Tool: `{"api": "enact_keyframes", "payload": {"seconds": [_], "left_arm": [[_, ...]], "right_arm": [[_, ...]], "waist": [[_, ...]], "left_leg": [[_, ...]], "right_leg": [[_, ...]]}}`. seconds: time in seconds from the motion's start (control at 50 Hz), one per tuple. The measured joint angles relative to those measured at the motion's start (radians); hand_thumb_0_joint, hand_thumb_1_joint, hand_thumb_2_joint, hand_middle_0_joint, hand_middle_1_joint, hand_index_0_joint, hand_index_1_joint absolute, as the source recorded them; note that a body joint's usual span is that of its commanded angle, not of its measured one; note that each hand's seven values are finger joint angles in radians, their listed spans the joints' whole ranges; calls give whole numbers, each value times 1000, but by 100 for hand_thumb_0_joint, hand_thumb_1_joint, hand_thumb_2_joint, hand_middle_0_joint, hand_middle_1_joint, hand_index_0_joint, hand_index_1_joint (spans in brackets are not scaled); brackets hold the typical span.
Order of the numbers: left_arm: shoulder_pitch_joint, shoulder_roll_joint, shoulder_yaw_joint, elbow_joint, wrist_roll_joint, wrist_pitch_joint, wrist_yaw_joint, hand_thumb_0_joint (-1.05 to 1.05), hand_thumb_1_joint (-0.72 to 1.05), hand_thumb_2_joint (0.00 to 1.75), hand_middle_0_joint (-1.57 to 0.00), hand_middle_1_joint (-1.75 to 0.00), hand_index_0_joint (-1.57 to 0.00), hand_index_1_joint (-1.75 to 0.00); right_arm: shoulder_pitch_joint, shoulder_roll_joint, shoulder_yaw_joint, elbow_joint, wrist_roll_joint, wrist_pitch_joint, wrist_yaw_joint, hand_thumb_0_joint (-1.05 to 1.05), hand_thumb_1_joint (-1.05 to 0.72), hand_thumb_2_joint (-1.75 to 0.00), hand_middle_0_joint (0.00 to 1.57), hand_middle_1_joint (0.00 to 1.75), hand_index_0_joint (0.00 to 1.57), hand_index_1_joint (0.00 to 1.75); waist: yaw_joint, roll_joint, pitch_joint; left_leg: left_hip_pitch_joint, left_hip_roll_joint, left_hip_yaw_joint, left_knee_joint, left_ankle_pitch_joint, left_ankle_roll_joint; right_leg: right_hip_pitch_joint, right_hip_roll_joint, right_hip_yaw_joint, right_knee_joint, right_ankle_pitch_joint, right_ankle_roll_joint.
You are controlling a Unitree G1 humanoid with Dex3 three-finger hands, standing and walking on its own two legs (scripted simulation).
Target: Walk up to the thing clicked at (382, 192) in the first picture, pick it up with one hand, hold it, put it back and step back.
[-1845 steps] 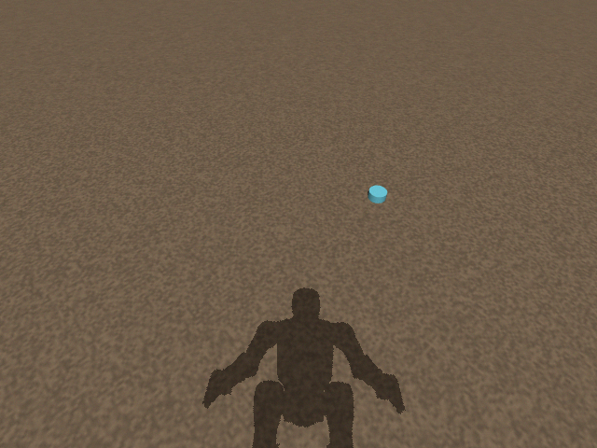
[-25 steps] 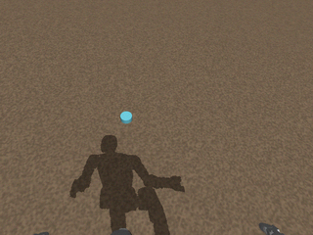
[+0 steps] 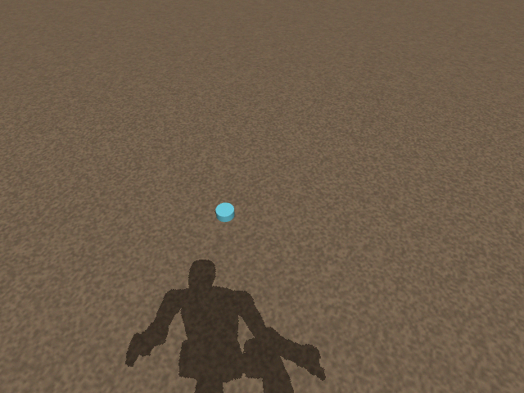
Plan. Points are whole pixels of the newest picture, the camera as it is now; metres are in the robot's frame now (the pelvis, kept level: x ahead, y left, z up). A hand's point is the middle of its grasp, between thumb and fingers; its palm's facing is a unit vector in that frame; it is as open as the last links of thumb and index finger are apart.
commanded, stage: step back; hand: left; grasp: from above
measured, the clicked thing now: (225, 212) +1.08 +0.22 -0.74
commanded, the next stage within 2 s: stand in 0.70 s
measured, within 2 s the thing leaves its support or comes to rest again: neither
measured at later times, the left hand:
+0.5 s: hand out of the picture +0.12 +0.26 -0.15, palm faces +0.06 -0.92 -0.38, open 7.4 cm
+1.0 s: hand out of the picture +0.13 +0.26 -0.14, palm faces +0.01 -0.95 -0.33, open 7.4 cm
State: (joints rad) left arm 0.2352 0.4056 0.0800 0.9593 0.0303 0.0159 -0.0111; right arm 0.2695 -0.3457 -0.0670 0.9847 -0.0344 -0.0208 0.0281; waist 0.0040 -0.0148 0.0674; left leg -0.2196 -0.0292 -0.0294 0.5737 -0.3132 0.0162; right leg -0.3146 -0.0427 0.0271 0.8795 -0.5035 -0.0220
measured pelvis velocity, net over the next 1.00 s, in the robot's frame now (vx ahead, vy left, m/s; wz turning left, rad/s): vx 0.05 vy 0.01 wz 0.02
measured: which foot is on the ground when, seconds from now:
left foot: down 0.00-0.20, up 0.22-0.46, down 0.48-1.00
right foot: up 0.00-0.16, down 0.18-1.00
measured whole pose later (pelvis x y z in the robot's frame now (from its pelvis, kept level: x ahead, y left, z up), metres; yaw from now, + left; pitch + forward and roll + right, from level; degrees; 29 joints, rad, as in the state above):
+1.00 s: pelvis +0.05 +0.01 +0.02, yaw +1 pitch -3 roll +0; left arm 0.08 0.35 0.00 1.12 0.01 -0.01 -0.01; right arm 0.03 -0.33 -0.02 1.10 0.00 -0.02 0.01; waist 0.02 -0.01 0.08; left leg -0.12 0.01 0.00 0.39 -0.21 -0.01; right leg -0.11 -0.05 -0.01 0.38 -0.21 0.04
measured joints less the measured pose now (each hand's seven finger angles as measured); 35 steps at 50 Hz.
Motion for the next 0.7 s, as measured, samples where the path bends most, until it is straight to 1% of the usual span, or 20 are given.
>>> {"api": "enact_keyframes", "payload": {"seconds": [0.04,0.12,0.16,0.18,0.2,0.22,0.24,0.26,0.3,0.38,0.44,0.46,0.48,0.5,0.52,0.54,0.6,0.64,0.66,0.7], "left_arm": [[-8,4,-1,0,-5,-6,-5,0,90,90,-21,-30,-20,-30],[-28,10,3,-11,-9,-27,-15,0,90,90,-21,-30,-20,-30],[-39,7,4,-10,-10,-36,-12,0,90,90,-21,-30,-20,-30],[-44,4,3,-8,-10,-44,-8,0,90,90,-21,-30,-20,-30],[-52,-7,3,-4,-7,-49,-2,0,90,90,-21,-30,-20,-30],[-57,-19,1,-1,-2,-53,2,0,90,90,-21,-30,-20,-30],[-60,-31,-4,1,3,-53,3,0,90,90,-21,-30,-20,-30],[-61,-40,-10,3,6,-52,3,0,90,90,-21,-30,-20,-30],[-61,-59,-19,6,7,-51,1,0,90,90,-21,-30,-20,-30],[-66,-78,-33,15,2,-59,2,0,90,90,-21,-30,-21,-30],[-77,-70,-33,21,-1,-57,4,0,90,90,-21,-30,-21,-30],[-83,-64,-32,22,-4,-54,5,0,90,90,-21,-30,-21,-30],[-89,-58,-31,25,-7,-51,7,0,89,90,-21,-30,-21,-30],[-96,-48,-29,29,-11,-45,9,0,90,90,-21,-30,-21,-30],[-100,-41,-26,33,-15,-39,12,0,90,90,-21,-30,-21,-30],[-102,-38,-25,37,-22,-32,15,0,90,90,-21,-30,-21,-30],[-111,-24,-29,58,-31,-24,17,0,90,90,-21,-30,-21,-30],[-116,-17,-29,71,-29,-27,18,0,90,90,-21,-30,-20,-30],[-118,-16,-30,77,-29,-30,18,0,90,90,-21,-30,-20,-30],[-120,-16,-33,87,-29,-35,17,0,90,90,-21,-30,-20,-30]], "right_arm": [[8,4,2,-7,-1,-5,0,1,-90,-90,20,30,21,30],[7,-8,3,-17,-1,-8,-2,1,-90,-90,21,30,21,30],[2,-21,5,-21,4,2,-5,1,-90,-90,21,30,21,30],[-2,-29,6,-22,9,10,-9,1,-90,-90,21,30,21,30],[-9,-38,6,-19,15,18,-15,1,-90,-90,21,30,21,30],[-15,-44,6,-16,19,28,-24,1,-90,-90,20,30,21,30],[-19,-46,6,-12,21,36,-31,1,-90,-90,20,30,21,30],[-22,-46,7,-7,22,41,-36,1,-90,-90,20,30,21,30],[-29,-50,10,0,23,42,-38,1,-90,-90,20,30,21,30],[-48,-57,13,8,19,35,-35,1,-90,-90,20,30,20,30],[-64,-51,15,15,17,30,-31,1,-90,-90,20,30,20,30],[-67,-48,15,18,16,26,-29,1,-90,-90,20,30,20,30],[-72,-43,14,23,13,22,-29,1,-90,-90,20,30,20,30],[-82,-32,13,32,11,18,-30,1,-90,-90,20,30,20,30],[-90,-21,13,38,8,16,-30,1,-90,-90,20,30,20,30],[-95,-14,16,41,8,15,-30,1,-90,-90,20,30,20,30],[-113,1,29,53,14,20,-25,1,-90,-90,20,30,21,30],[-136,11,35,63,18,26,-25,1,-90,-90,20,30,21,30],[-148,14,38,65,21,27,-26,1,-90,-90,20,30,21,30],[-170,20,40,67,25,26,-28,1,-90,-90,20,30,21,30]], "waist": [[-8,2,-4],[-22,2,5],[-24,7,8],[-22,14,10],[-23,35,15],[-25,52,16],[-22,60,10],[-14,60,4],[-2,61,-2],[7,73,-2],[9,63,10],[7,57,13],[6,48,19],[10,24,30],[16,3,36],[18,-3,34],[15,3,22],[18,5,21],[16,9,22],[15,10,20]], "left_leg": [[15,16,-6,-22,6,4],[26,36,-14,-27,3,-19],[17,46,-18,8,-21,-34],[6,54,-21,44,-44,-42],[-7,68,-34,88,-70,-38],[-26,65,-65,136,-105,-27],[-48,49,-86,187,-149,-19],[-66,34,-87,234,-188,-15],[-91,17,-73,291,-211,-11],[-123,23,-68,301,-176,-12],[-101,46,-34,191,-149,-15],[-83,52,-19,130,-120,-14],[-64,48,-9,73,-35,-19],[-49,33,5,52,10,-25],[-38,20,20,43,13,-25],[-36,19,27,42,6,-22],[-44,34,21,62,-18,-16],[-41,44,24,63,-24,-17],[-38,48,22,61,-24,-18],[-30,48,23,47,-18,-18]], "right_leg": [[-29,12,-12,31,-8,-9],[-35,8,-36,-90,46,-2],[-1,15,-51,-215,125,1],[17,23,-56,-268,207,4],[23,38,-70,-272,250,6],[24,47,-84,-259,241,6],[24,48,-91,-251,226,5],[26,43,-90,-248,215,2],[39,33,-87,-258,208,0],[57,21,-94,-281,207,11],[56,6,-98,-268,192,22],[53,-2,-100,-255,183,27],[48,-12,-99,-236,171,34],[45,-30,-86,-216,159,42],[40,-44,-70,-200,155,43],[35,-43,-59,-194,162,37],[60,-13,-45,-239,154,15],[77,-3,-41,-272,173,45],[85,1,-43,-285,180,54],[96,1,-43,-305,190,61]]}}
